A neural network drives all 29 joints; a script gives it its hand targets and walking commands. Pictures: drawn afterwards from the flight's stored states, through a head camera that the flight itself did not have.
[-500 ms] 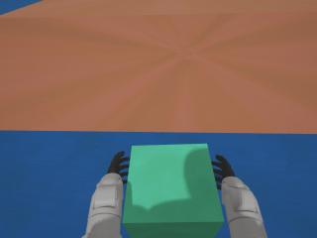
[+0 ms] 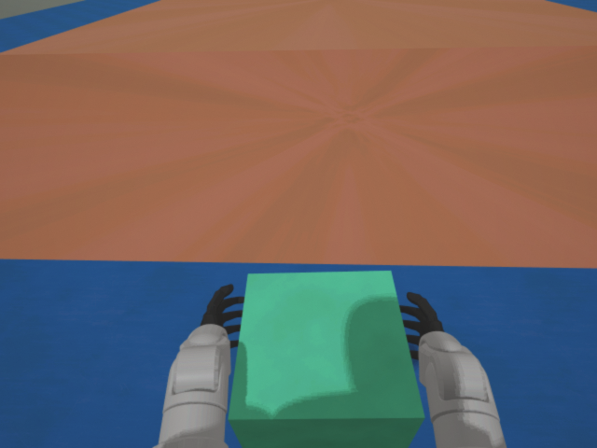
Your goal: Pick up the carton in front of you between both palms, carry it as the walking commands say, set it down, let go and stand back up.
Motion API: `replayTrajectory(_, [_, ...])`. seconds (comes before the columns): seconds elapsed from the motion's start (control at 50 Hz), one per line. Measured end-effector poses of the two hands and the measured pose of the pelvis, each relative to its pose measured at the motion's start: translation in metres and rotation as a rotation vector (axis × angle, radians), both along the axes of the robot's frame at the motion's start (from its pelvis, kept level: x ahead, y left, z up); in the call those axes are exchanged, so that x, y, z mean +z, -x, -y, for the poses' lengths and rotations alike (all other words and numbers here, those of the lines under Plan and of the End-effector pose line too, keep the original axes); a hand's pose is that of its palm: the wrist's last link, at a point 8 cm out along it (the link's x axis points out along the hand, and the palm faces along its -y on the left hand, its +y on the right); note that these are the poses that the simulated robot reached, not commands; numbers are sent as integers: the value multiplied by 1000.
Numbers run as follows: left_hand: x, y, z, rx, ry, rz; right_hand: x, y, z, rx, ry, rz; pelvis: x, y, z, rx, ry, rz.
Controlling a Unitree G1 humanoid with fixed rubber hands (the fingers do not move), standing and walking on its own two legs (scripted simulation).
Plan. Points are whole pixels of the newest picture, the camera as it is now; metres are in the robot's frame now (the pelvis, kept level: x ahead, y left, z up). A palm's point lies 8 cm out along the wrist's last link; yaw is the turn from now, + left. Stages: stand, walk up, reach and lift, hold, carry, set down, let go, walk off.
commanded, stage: hold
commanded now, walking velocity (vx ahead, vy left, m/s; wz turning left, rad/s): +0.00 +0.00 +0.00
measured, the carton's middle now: (321, 376) +0.28 +0.00 -0.03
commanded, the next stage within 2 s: carry in 0.70 s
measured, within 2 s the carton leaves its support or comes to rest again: neither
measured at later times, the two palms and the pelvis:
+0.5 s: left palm (214, 336) +0.29 +0.15 +0.06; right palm (431, 343) +0.28 -0.15 +0.05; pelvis -0.01 +0.00 +0.00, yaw +0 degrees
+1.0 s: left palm (196, 297) +0.33 +0.18 +0.08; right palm (404, 297) +0.34 -0.12 +0.08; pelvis +0.06 +0.02 -0.01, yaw +0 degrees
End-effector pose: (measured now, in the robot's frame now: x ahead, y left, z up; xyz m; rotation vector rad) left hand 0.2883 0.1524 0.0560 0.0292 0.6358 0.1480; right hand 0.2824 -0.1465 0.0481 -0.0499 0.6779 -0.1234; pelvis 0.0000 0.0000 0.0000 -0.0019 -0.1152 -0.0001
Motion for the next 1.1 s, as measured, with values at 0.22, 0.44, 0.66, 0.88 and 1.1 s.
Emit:
replayTrajectory(0.22, [-1, 3, 2, 7, 5, -5, -1, 3, 2, -6, -9, -6, -2, 9, 2, 1, 0, 6])
replayTrajectory(0.44, [0, 1, 1, 10, 4, -2, 0, -1, 1, -3, -8, -3, -1, 7, 3, 5, 0, 6])
replayTrajectory(0.66, [-1, -1, 1, 4, -2, -5, -1, -2, 1, 1, 1, -7, 0, 2, 2, 4, 1, 4])
replayTrajectory(0.88, [7, -19, -15, 30, 26, 60, 11, -26, -14, -2, -12, 57, -10, -19, -9, 44, 2, -124])
replayTrajectory(1.1, [41, -81, -17, 39, 69, 92, 41, -83, -17, -43, -57, 89, -6, -98, -15, 9, 35, -205])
